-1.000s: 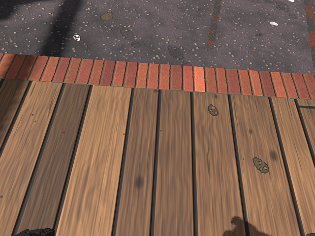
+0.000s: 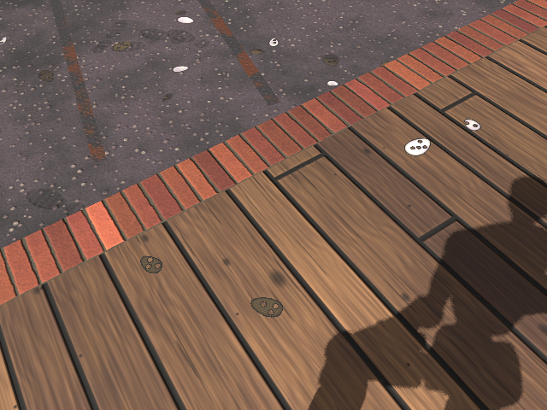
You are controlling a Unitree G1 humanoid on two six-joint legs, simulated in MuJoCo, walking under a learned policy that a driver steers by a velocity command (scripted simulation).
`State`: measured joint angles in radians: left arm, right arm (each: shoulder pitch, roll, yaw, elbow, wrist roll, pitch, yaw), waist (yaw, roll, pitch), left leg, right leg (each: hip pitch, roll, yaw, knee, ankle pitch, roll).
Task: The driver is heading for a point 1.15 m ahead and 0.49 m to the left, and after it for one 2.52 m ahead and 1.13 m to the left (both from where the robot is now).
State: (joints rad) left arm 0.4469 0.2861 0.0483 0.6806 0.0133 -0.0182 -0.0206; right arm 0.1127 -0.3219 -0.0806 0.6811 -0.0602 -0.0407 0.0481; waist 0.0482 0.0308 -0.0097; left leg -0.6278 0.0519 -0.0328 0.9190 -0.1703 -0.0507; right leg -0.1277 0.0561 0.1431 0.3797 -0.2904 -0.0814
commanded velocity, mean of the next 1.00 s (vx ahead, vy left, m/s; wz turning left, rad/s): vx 0.93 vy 0.00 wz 0.64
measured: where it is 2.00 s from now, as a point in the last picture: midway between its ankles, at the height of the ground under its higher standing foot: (112, 170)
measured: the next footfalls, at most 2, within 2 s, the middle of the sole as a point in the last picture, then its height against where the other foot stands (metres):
left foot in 0.24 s outside the picture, level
right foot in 0.70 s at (301, 290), level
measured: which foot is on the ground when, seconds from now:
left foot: up 0.00-0.22, down 0.24-0.70, up 0.72-1.00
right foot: down 0.00-0.28, up 0.30-0.68, down 0.70-1.00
